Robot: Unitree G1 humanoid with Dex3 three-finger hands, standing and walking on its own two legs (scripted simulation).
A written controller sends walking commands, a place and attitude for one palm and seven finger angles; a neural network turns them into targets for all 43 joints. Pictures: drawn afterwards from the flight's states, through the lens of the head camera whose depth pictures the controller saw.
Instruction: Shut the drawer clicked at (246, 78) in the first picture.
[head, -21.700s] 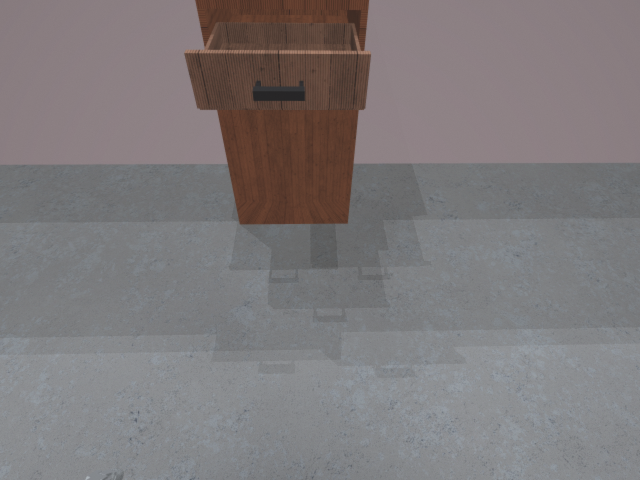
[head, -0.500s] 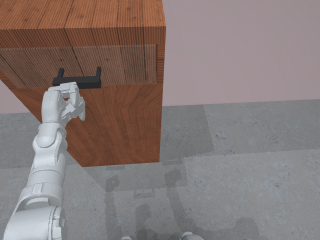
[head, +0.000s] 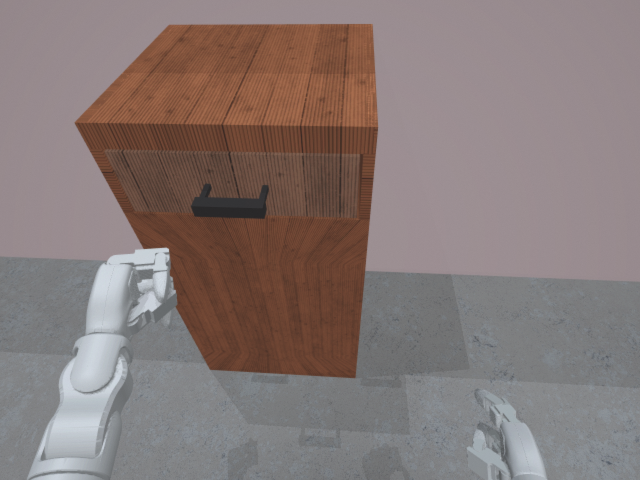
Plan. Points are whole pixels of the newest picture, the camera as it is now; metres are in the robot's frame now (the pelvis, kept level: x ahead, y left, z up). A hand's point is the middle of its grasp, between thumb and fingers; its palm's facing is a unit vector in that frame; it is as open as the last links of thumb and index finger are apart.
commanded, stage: draw the hand back to the body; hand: left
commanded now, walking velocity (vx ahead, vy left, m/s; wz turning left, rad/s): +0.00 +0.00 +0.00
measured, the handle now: (232, 198) +0.55 +0.20 +0.03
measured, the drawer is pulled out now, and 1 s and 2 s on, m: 0.00 0.00 0.00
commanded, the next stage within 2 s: step back with the hand held close in 0.72 s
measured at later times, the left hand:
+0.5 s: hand (76, 352) +0.20 +0.23 +0.16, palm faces +0.37 -0.85 -0.38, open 3.2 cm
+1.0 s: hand (37, 358) +0.18 +0.25 +0.18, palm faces +0.41 -0.80 -0.44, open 3.2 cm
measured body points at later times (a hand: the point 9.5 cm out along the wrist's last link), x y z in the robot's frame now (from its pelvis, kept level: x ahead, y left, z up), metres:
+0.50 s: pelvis +0.00 +0.00 +0.01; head -0.02 -0.03 +0.46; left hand +0.17 +0.28 +0.18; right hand +0.19 -0.22 -0.08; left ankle -0.02 +0.12 -0.73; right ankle -0.02 -0.11 -0.73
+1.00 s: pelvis -0.01 +0.00 +0.01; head -0.02 -0.02 +0.46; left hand +0.15 +0.29 +0.21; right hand +0.18 -0.22 -0.07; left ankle -0.02 +0.12 -0.73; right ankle -0.02 -0.11 -0.73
